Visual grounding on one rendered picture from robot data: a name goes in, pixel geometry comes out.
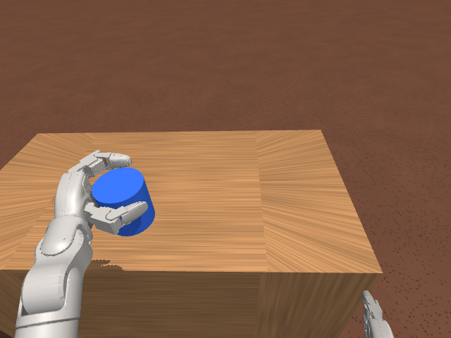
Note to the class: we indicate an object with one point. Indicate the left robot arm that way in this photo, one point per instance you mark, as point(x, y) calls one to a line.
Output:
point(51, 294)

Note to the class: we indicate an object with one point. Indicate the left robot hand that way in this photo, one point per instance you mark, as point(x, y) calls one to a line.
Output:
point(74, 194)

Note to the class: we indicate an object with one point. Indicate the can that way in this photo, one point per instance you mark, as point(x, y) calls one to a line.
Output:
point(122, 187)

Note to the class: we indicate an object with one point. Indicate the right robot hand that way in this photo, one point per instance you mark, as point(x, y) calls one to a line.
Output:
point(374, 325)

